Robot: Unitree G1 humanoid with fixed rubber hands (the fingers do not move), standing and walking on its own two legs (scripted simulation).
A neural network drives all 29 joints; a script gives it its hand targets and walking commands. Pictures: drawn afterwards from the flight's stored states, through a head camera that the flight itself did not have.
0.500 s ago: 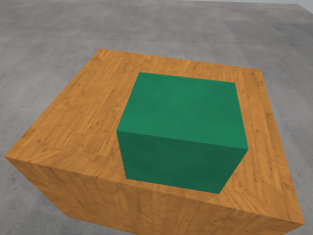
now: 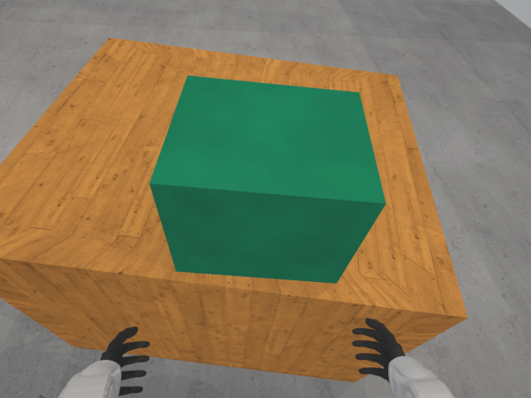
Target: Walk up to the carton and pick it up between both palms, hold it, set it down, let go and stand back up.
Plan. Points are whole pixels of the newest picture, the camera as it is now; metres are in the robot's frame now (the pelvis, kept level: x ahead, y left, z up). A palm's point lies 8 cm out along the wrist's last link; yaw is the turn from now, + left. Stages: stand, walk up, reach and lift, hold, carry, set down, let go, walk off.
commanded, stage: reach and lift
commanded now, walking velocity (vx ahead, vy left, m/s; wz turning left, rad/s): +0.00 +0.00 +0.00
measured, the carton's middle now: (265, 184) +0.46 -0.02 +0.04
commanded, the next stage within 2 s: none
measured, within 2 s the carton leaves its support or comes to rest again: neither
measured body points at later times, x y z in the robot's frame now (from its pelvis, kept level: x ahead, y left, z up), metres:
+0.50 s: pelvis -0.02 +0.00 +0.01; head -0.01 +0.01 +0.46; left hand +0.14 +0.23 -0.07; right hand +0.15 -0.21 -0.07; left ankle +0.01 +0.14 -0.72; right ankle +0.03 -0.07 -0.72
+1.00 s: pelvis -0.01 +0.00 +0.02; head -0.03 +0.01 +0.47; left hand +0.17 +0.24 -0.04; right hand +0.16 -0.21 -0.04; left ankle +0.01 +0.14 -0.72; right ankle +0.03 -0.07 -0.72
